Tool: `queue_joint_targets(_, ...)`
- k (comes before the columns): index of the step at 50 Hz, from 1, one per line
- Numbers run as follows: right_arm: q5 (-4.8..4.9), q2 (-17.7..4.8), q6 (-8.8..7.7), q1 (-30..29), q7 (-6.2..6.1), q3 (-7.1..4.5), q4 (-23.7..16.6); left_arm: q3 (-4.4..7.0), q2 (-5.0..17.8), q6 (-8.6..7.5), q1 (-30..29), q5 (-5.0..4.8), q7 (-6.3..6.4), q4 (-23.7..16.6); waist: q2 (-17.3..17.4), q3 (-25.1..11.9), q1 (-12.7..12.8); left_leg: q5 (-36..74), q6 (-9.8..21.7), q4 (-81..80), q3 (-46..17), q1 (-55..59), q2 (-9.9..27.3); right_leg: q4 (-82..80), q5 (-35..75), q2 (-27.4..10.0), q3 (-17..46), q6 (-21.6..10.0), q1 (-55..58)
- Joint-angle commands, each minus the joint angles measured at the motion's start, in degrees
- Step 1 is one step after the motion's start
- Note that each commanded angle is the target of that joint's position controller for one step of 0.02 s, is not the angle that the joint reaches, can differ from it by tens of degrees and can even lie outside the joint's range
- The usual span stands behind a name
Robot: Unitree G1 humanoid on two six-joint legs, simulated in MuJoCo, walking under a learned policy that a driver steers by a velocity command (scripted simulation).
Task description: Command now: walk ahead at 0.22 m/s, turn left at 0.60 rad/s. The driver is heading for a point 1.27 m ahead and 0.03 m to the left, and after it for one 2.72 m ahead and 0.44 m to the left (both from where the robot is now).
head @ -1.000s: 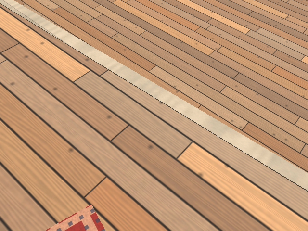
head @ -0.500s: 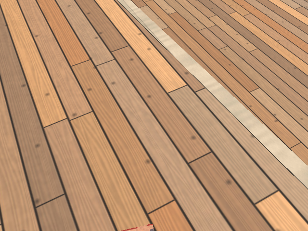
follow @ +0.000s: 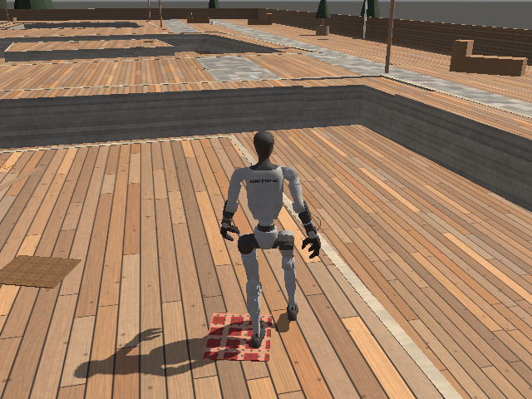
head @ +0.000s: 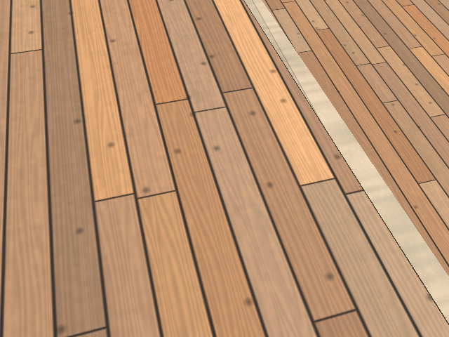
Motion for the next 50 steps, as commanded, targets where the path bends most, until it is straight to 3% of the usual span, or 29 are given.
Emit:
queue_joint_targets(1, -0.06, -8.84, 0.11, 3.38, -0.95, -2.31, -2.06, 0.64, 4.17, -0.67, -3.56, -0.59, 0.23, -4.37, 6.10, -4.16, -0.60, 48.00, 2.62, 2.55, -9.23, 3.31, 13.61, -4.96, 3.31, 4.01, -2.00, -0.64, 2.73)
queue_joint_targets(4, -0.71, -9.25, 0.93, 3.72, -1.64, -2.53, -2.02, 0.53, 5.31, -1.36, -4.33, -0.98, 0.60, -4.63, 6.49, -4.37, -0.82, 48.70, 1.22, 7.28, -12.40, 5.94, 13.67, -12.30, 1.75, 6.40, -0.62, -1.98, 6.66)
queue_joint_targets(6, -0.79, -10.22, 0.82, -0.29, -1.79, -2.80, -3.24, 0.99, 7.07, -1.97, 1.45, -1.10, 1.35, -2.92, 7.43, -5.54, 2.47, 49.00, -1.42, 12.07, -14.09, 2.76, 12.15, -19.48, 0.99, 8.02, 0.11, -3.92, 17.67)
queue_joint_targets(7, -0.18, -10.27, 0.32, -2.15, -1.52, -2.71, -3.48, 1.23, 7.63, -2.64, 6.40, -0.82, 1.95, -1.41, 6.63, -7.00, 5.43, 47.61, -2.79, 17.47, -13.30, 0.98, 10.08, -25.44, 7.45, 7.61, -0.24, -5.17, 25.43)
queue_joint_targets(8, 0.67, -8.13, -0.36, -2.29, -1.02, -2.03, -4.85, 1.67, 9.83, -3.52, 12.79, -0.40, 2.62, -0.54, 2.38, -12.38, 7.76, 33.13, -4.44, 28.53, -11.21, -5.10, 7.59, -25.96, 22.73, -1.58, 6.23, -7.78, 38.94)
queue_joint_targets(9, 1.05, -2.73, -0.36, 6.94, -1.27, -1.27, -4.68, 1.93, 12.90, -3.15, 12.99, -0.64, 2.69, -1.59, -11.00, -19.15, 2.81, -23.93, -5.92, 45.34, -2.92, -15.65, -1.84, -19.94, 59.37, -19.97, 21.97, -15.17, 51.72)
queue_joint_targets(10, -0.37, -7.65, 0.50, 10.78, -1.90, -1.91, -3.45, 2.63, 12.06, -1.86, 13.53, -2.23, 2.31, -1.81, -10.53, -24.87, 2.73, -26.05, -6.00, 53.15, -0.68, -19.19, -1.64, -22.75, 55.90, -23.14, 32.67, -21.19, 49.53)
queue_joint_targets(11, -1.60, -8.84, 1.62, 7.29, -1.88, -2.28, -1.74, 1.70, 7.71, -1.45, 9.63, -2.68, 2.20, -2.65, -2.72, -17.99, 1.88, -20.42, -6.65, 55.80, -2.08, -19.88, 0.69, -25.77, 43.33, -19.06, 27.81, -20.05, 42.05)
queue_joint_targets(12, -1.97, -8.57, 2.26, 3.01, -1.36, -2.19, -2.13, 0.65, 4.29, -1.22, 5.90, -2.55, 2.16, -2.93, -0.44, -12.26, 1.81, -17.29, -7.32, 53.68, -1.13, -20.11, 1.89, -27.91, 34.30, -14.51, 20.57, -17.52, 36.04)
queue_joint_targets(13, -1.56, -7.34, 2.97, 1.06, -0.83, -1.96, -2.44, 0.26, 3.50, -1.05, 4.19, -1.98, 2.14, -2.64, -1.57, -9.32, 1.39, -15.66, -8.11, 51.58, -0.77, -19.72, 2.93, -30.08, 28.87, -11.33, 15.88, -15.68, 32.47)
queue_joint_targets(15, -1.05, -5.48, 4.35, 1.59, -0.06, -1.32, -1.71, 0.54, 4.49, -0.98, 3.54, -1.28, 2.19, -1.29, -5.39, -7.33, 0.70, -12.43, -8.97, 47.98, 1.17, -15.52, 3.03, -32.66, 23.81, -7.06, 9.55, -14.22, 26.51)
queue_joint_targets(17, -0.77, -4.63, 4.72, 1.01, 0.05, -0.86, -1.46, 0.59, 4.61, -1.31, 4.06, -0.99, 1.93, -0.13, -5.18, -8.19, 0.44, -12.25, -8.98, 42.65, 1.83, -13.44, 2.83, -33.14, 22.11, -6.26, 7.51, -14.10, 25.78)
queue_joint_targets(23, -0.95, -3.66, 5.62, -5.07, 0.01, 0.81, -0.90, 1.37, 6.54, 0.20, 5.42, -0.80, 1.17, 2.38, -8.32, -6.74, 2.73, -11.54, -7.14, 22.36, 6.51, -7.65, 5.70, -36.59, -5.00, -6.03, 9.16, -14.33, 23.05)
queue_joint_targets(26, -1.18, -2.97, 4.60, -3.10, -0.16, 1.39, 1.19, 1.61, 6.92, 1.62, 5.76, -1.44, 1.04, 3.36, -6.03, -4.89, 1.16, -3.44, -4.77, 7.95, 8.22, 0.49, 6.02, -35.40, -11.69, -5.47, 9.42, -11.94, 18.04)
queue_joint_targets(27, -1.47, -3.59, 3.95, -3.89, -0.35, 1.52, 1.22, 1.54, 6.41, 1.75, 7.25, -1.39, 1.09, 4.04, -3.85, -3.43, 1.24, -1.06, -3.45, 2.40, 5.67, 2.65, 7.20, -34.91, -13.76, -4.81, 9.19, -9.33, 15.35)
queue_joint_targets(28, -2.40, -5.69, 3.15, -5.01, -0.80, 1.53, 0.47, 1.11, 4.54, 1.53, 8.11, -1.48, 0.84, 3.74, 2.39, -3.20, 2.14, -4.93, -1.81, -3.79, -4.15, 2.92, 14.72, -30.23, -14.39, -2.51, 6.83, -6.22, 13.49)
queue_joint_targets(29, -1.77, -8.24, 2.69, -8.59, -1.24, 1.14, 0.09, 0.44, 1.82, 1.24, 7.84, -2.50, 0.76, 2.87, 12.30, -1.58, 4.47, -10.51, 1.61, -8.31, -14.07, -7.79, 22.73, -25.77, -11.82, 4.81, -1.02, -3.69, 17.35)
queue_joint_targets(30, -1.48, -4.60, 2.03, -12.15, -1.16, 2.22, 0.08, 0.57, 2.53, 1.44, 7.03, -2.11, 0.93, 4.61, 10.00, -0.03, 4.43, -13.26, 1.82, -9.43, -12.69, -16.67, 23.03, -22.61, -8.74, 4.24, -0.30, -3.66, 27.07)
queue_joint_targets(31, -1.27, -3.29, 1.46, -13.89, -1.32, 2.79, 0.53, 0.53, 1.86, 1.38, 7.41, -1.98, 0.75, 5.34, 9.32, -0.01, 5.84, -13.55, -0.12, -8.53, -9.37, -17.77, 19.77, -24.39, -4.83, 4.25, 0.04, -3.91, 30.69)
queue_joint_targets(33, -0.91, -3.78, 0.84, -11.90, -1.76, 2.77, 2.50, 0.73, 2.82, 0.90, 8.13, -1.40, 0.62, 6.97, 9.80, -0.45, 5.63, -10.79, -2.84, -6.98, -5.38, -15.70, 15.79, -27.39, 0.42, 3.33, 0.47, -3.75, 32.87)
queue_joint_targets(35, -0.47, -3.55, 0.69, -9.93, -1.79, 2.74, 3.97, 0.60, 3.36, 0.24, 9.77, -1.32, 0.57, 8.90, 8.26, -1.20, 5.32, -8.42, -3.28, -5.95, -4.11, -13.15, 14.58, -29.23, 0.80, 1.75, 1.93, -3.88, 32.52)
queue_joint_targets(37, -0.50, -3.43, 0.96, -7.17, -1.73, 2.54, 5.72, 0.63, 3.55, 0.11, 10.41, -1.60, 0.57, 10.73, 5.26, -0.61, 4.30, -12.24, -2.54, -5.83, -3.63, -10.63, 13.68, -29.14, -5.17, 2.22, 1.95, -4.28, 29.60)
queue_joint_targets(38, -0.54, -4.59, 1.21, -5.81, -1.70, 1.97, 6.40, 0.77, 3.56, 0.20, 10.17, -1.46, 0.56, 11.12, 5.43, 0.29, 3.64, -18.52, -1.30, -5.76, -4.34, -10.07, 13.53, -26.80, -11.43, 4.02, 0.31, -4.71, 27.06)
queue_joint_targets(41, -0.70, -7.85, 1.50, -3.72, -1.52, 0.32, 7.16, 0.66, 1.57, 0.32, 7.24, -0.51, 0.08, 10.41, 9.17, 5.33, 1.43, -32.69, 4.32, -11.43, -13.11, -8.11, 20.56, -16.58, -14.94, 7.08, -4.84, -5.44, 16.02)
queue_joint_targets(43, -0.78, -7.23, 0.80, -3.79, -1.45, -0.11, 7.55, 0.94, 1.95, -0.41, 6.17, -0.33, -0.14, 9.70, 9.21, 6.29, 1.14, -28.51, 6.92, -13.47, -16.15, -5.14, 24.52, -10.89, -13.03, 4.27, -3.76, -6.13, 11.08)
queue_joint_targets(45, -0.98, -6.79, -0.34, -3.88, -1.20, -0.44, 8.12, 1.38, 2.83, -1.59, 5.90, -0.55, -0.42, 9.27, 8.14, 5.67, 1.56, -20.69, 7.28, -11.78, -13.91, -1.52, 24.52, -12.13, -14.35, 2.93, -3.34, -6.86, 10.17)
queue_joint_targets(47, -0.50, -6.78, -1.12, -5.50, -0.95, -0.79, 8.40, 1.57, 2.03, -2.56, 8.36, -1.07, -0.56, 10.09, 7.27, 3.90, 3.63, -14.34, 5.65, -8.88, -8.81, -3.50, 21.82, -19.01, -10.66, 4.18, -5.34, -7.31, 18.93)
queue_joint_targets(49, -0.59, -5.28, -1.55, -7.60, -0.80, -0.60, 8.11, 2.31, 2.33, -3.32, 19.12, -1.11, -0.10, 14.34, 3.21, 0.83, 8.32, -9.56, 2.77, 0.75, -2.55, -13.96, 16.75, -26.58, -8.74, 5.95, -4.29, -7.48, 38.53)
queue_joint_targets(50, -0.35, -1.06, -2.03, -9.38, -0.22, 0.64, 6.35, 3.66, 7.35, -3.91, 25.91, -0.46, 0.60, 15.79, -8.93, -1.19, 11.04, -7.78, -0.37, 17.84, 5.30, -23.57, 9.82, -36.67, -21.96, -5.53, 14.49, -10.64, 46.96)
